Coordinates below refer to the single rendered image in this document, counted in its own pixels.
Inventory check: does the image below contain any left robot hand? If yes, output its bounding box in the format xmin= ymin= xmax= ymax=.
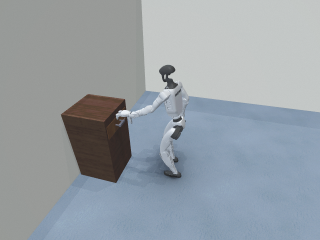
xmin=116 ymin=110 xmax=133 ymax=124

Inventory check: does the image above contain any robot left upper arm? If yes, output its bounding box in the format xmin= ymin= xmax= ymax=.
xmin=147 ymin=90 xmax=171 ymax=113

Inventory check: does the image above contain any handle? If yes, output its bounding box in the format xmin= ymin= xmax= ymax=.
xmin=115 ymin=119 xmax=125 ymax=127

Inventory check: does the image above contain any cabinet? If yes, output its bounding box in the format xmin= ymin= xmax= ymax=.
xmin=61 ymin=94 xmax=132 ymax=183

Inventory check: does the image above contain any drawer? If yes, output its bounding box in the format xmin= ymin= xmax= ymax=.
xmin=106 ymin=107 xmax=126 ymax=139

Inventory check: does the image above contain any left robot forearm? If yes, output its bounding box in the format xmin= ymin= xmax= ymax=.
xmin=129 ymin=106 xmax=152 ymax=119

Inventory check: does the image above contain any robot right foot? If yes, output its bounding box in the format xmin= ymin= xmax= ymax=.
xmin=173 ymin=156 xmax=179 ymax=163

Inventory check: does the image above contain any robot right upper arm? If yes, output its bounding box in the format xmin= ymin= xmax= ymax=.
xmin=175 ymin=81 xmax=190 ymax=103

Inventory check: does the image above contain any right robot forearm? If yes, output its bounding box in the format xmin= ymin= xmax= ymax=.
xmin=181 ymin=101 xmax=189 ymax=114

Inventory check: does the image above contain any robot right thigh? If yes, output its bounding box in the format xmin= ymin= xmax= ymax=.
xmin=163 ymin=119 xmax=186 ymax=136

